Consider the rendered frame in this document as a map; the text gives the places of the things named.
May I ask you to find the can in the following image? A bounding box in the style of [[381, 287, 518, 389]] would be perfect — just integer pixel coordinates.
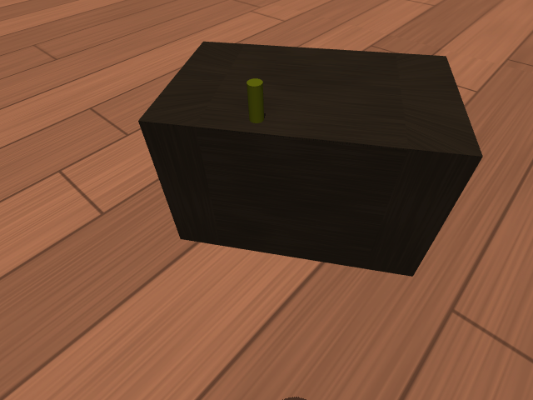
[[247, 78, 264, 123]]

